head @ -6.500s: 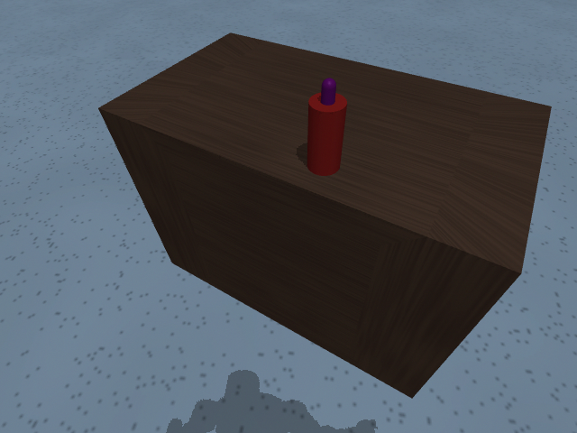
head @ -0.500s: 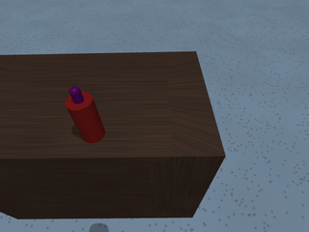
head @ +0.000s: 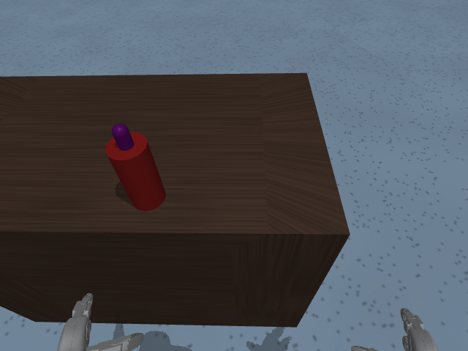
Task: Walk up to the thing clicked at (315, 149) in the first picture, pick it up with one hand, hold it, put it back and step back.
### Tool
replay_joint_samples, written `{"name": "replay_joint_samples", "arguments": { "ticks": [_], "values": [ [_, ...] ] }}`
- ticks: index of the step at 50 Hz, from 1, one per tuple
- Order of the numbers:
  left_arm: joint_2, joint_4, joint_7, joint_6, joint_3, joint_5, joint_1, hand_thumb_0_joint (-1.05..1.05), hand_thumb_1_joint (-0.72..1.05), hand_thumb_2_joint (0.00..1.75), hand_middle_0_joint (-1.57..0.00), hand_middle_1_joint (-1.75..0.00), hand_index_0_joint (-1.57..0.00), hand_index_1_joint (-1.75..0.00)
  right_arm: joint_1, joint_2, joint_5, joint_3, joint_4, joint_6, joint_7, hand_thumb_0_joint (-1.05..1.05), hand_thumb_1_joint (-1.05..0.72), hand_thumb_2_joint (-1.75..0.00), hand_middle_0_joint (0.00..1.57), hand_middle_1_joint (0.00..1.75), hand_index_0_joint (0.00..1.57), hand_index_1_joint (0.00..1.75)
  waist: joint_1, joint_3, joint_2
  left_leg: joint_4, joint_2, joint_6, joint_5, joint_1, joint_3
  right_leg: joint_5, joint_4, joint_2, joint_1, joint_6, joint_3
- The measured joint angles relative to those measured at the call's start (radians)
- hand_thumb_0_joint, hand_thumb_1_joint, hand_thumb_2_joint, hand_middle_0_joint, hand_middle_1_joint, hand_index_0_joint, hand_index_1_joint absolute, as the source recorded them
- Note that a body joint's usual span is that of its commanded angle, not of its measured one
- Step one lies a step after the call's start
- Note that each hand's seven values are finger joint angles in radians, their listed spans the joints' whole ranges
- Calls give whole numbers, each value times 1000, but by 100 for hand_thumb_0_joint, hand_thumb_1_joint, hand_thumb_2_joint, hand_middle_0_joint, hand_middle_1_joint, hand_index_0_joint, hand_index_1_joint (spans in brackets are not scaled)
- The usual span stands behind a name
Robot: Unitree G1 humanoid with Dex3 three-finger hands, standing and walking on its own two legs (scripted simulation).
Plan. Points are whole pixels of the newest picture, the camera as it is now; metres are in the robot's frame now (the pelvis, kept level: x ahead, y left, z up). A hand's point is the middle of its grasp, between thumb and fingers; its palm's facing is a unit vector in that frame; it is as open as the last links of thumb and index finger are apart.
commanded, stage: rise first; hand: left
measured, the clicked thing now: (135, 166) +0.44 +0.23 +0.07
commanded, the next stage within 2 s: go down in 1.38 s
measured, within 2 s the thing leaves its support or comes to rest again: neither
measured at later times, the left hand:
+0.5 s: hand (75, 314) +0.18 +0.27 +0.02, palm faces +0.32 -0.87 -0.38, open 17.4 cm
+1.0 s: hand (44, 310) +0.17 +0.27 +0.09, palm faces +0.38 -0.82 -0.43, open 17.5 cm
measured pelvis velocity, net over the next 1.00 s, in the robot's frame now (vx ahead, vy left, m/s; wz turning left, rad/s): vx -0.01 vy -0.01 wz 0.02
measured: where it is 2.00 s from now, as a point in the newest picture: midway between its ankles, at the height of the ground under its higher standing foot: outside the picture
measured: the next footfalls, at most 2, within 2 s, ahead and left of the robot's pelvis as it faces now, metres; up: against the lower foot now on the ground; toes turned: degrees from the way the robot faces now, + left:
none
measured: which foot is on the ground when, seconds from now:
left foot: down 0.00-1.00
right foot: down 0.00-1.00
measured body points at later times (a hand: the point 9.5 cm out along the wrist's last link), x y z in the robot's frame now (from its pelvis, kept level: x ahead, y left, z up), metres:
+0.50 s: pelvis +0.00 +0.00 +0.00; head +0.01 -0.01 +0.45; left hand +0.16 +0.31 +0.05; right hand +0.16 -0.27 -0.09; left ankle -0.01 +0.13 -0.74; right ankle -0.02 -0.13 -0.74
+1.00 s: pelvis -0.01 -0.01 +0.00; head -0.01 -0.02 +0.45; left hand +0.15 +0.31 +0.11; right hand +0.16 -0.27 -0.09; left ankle -0.01 +0.13 -0.74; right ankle -0.02 -0.13 -0.74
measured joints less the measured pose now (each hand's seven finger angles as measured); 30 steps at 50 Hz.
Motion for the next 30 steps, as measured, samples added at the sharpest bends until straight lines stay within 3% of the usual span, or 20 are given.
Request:
{"name": "replay_joint_samples", "arguments": {
  "ticks": [6, 12, 20, 30],
  "values": [
    [6, -179, 20, 13, 6, -1, 95, 0, -13, 15, -5, -6, -6, -6, 79, 19, -3, 29, -121, 12, -16, 0, 15, -15, 6, 6, 6, 6, 10, 2, 6, -6, -3, 1, -9, 41, -1, -10, -5, -4, 42, 0, -2],
    [6, -369, 23, -5, 28, -5, 157, 0, -37, 7, -5, -5, -6, -5, 109, 35, -13, 40, -198, -6, -15, 0, 37, -8, 6, 5, 6, 5, 17, 9, 15, -9, -4, 1, -14, 74, -3, -14, -12, -4, 77, 0, -5],
    [13, -539, -1, -30, 68, -12, 228, -1, -48, 2, -4, -5, -5, -4, 137, 33, -14, 7, -215, 1, -1, -1, 49, -4, 6, 5, 6, 5, 23, 20, 23, -16, -5, 1, -13, 101, -6, -16, -16, -6, 104, 0, -8],
    [21, -662, -14, -73, 103, -9, 265, -1, -53, 2, -4, -5, -5, -5, 119, 28, -26, -13, -171, -6, -2, -1, 51, -3, 6, 5, 6, 5, 30, 43, 32, -18, -4, -2, -5, 111, -13, -14, -13, -4, 115, -3, -15]
  ]
}}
